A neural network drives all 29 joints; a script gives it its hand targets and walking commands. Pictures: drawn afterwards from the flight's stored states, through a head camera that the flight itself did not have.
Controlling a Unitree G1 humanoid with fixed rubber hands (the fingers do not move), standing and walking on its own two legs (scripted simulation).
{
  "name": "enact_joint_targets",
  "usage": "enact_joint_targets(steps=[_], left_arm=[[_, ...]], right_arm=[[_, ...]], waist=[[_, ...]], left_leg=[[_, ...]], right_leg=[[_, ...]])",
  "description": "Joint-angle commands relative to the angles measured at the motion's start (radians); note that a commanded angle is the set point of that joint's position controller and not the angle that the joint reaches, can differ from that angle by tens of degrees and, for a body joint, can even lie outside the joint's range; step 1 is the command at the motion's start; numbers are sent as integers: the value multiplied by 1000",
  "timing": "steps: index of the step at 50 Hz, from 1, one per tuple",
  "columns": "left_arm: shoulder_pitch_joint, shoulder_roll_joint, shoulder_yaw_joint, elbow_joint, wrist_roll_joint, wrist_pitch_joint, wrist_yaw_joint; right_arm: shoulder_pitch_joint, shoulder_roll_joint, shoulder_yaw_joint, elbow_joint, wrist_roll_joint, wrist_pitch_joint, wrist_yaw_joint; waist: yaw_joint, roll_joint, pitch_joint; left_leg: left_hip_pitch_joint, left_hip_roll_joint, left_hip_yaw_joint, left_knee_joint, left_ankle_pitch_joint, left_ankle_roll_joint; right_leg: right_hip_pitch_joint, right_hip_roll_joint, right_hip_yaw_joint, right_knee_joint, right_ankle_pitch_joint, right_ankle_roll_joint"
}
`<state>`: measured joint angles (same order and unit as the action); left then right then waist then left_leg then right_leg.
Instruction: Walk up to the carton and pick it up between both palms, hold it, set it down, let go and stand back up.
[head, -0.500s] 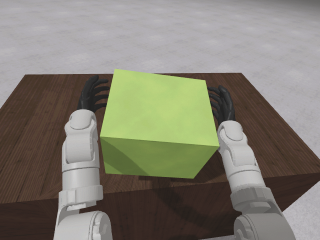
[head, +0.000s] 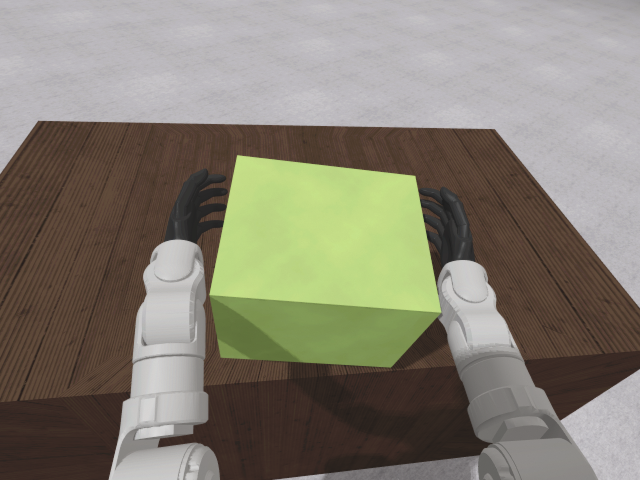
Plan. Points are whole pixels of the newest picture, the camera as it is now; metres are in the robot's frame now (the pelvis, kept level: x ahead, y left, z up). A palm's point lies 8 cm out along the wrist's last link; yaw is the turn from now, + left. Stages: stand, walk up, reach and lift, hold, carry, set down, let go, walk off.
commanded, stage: set down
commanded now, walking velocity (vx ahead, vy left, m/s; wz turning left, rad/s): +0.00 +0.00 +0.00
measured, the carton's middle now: (317, 266) +0.37 +0.02 +0.07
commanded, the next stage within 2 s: none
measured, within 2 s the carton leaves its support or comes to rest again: neither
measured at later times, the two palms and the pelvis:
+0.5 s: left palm (182, 242) +0.37 +0.20 +0.11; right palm (437, 257) +0.38 -0.13 +0.10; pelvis -0.01 +0.00 +0.00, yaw -1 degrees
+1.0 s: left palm (186, 258) +0.38 +0.20 +0.06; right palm (423, 263) +0.39 -0.13 +0.07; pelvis +0.01 +0.00 +0.00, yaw -1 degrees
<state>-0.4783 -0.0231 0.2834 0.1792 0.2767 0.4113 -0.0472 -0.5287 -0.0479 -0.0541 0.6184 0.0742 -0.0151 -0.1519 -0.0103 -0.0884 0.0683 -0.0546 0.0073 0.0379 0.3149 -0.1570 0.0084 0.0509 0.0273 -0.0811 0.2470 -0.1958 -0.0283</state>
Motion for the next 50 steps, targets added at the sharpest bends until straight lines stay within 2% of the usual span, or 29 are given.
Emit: enact_joint_targets(steps=[1,7,15,19,24,30,35,44,47,50], left_arm=[[-503,-410,-406,-43,-62,-46,-141],[-606,-438,-392,52,-68,-122,-126],[-706,-475,-321,248,-52,-237,-90],[-706,-467,-256,325,-23,-261,-93],[-697,-463,-207,360,-5,-277,-99],[-709,-478,-229,346,-14,-326,-87],[-708,-486,-255,338,-27,-363,-74],[-733,-477,-237,393,-34,-422,-73],[-745,-466,-200,440,-22,-435,-76],[-757,-461,-171,474,-11,-445,-80]], right_arm=[[-635,461,306,-289,-38,-91,108],[-689,482,210,-227,-116,-130,134],[-754,499,57,-61,-237,-187,185],[-746,505,5,21,-277,-192,194],[-742,515,-17,65,-293,-198,195],[-725,540,11,87,-288,-223,194],[-703,559,36,91,-281,-240,191],[-685,588,17,128,-317,-250,192],[-695,593,-11,145,-337,-247,197],[-699,593,-46,165,-358,-244,201]], waist=[[7,92,-406],[14,104,-452],[52,93,-493],[67,81,-469],[75,76,-467],[79,101,-561],[80,115,-617],[81,95,-643],[93,79,-626],[89,77,-611]], left_leg=[[119,-21,29,-1,310,-21],[127,-7,36,-12,250,-29],[127,12,54,-31,174,-25],[96,8,69,-40,178,-13],[80,1,79,-26,276,-15],[124,0,75,29,470,-41],[127,4,70,61,567,-56],[74,8,66,55,535,-51],[44,10,72,37,477,-43],[25,11,76,22,428,-36]], right_leg=[[89,-19,-11,30,412,79],[9,-17,-25,9,275,62],[-90,-14,-34,-23,75,39],[-59,-18,-26,-23,92,45],[-1,-17,-15,-7,204,54],[33,-7,-15,23,379,55],[35,-1,-13,42,472,55],[22,-8,-4,55,491,60],[19,-13,1,47,443,62],[14,-17,4,40,400,61]])
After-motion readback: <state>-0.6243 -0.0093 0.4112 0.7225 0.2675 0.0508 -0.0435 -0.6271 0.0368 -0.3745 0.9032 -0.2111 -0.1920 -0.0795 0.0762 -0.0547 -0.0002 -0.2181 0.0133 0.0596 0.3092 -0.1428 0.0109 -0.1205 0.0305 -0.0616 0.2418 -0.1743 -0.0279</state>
